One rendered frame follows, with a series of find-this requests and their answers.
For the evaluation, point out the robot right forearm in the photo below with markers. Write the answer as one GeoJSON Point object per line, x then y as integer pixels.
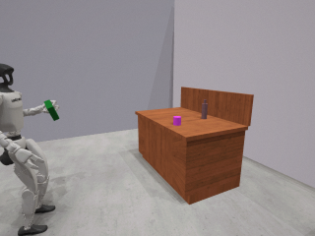
{"type": "Point", "coordinates": [8, 144]}

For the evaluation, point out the robot right thigh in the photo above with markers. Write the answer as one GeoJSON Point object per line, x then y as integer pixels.
{"type": "Point", "coordinates": [26, 175]}

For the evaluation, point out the robot left hand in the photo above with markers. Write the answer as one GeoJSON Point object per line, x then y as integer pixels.
{"type": "Point", "coordinates": [54, 102]}

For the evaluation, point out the table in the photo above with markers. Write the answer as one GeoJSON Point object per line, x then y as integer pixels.
{"type": "Point", "coordinates": [200, 158]}

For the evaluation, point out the robot left forearm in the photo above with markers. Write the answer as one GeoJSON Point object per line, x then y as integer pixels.
{"type": "Point", "coordinates": [32, 111]}

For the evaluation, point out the robot right hand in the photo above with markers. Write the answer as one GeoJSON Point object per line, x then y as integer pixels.
{"type": "Point", "coordinates": [23, 155]}

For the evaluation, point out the sponge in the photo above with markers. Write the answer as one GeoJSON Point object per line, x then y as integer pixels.
{"type": "Point", "coordinates": [51, 110]}

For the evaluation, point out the robot thigh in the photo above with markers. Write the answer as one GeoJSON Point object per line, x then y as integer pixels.
{"type": "Point", "coordinates": [42, 173]}
{"type": "Point", "coordinates": [26, 175]}

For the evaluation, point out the robot left thigh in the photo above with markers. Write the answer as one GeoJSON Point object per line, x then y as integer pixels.
{"type": "Point", "coordinates": [42, 173]}

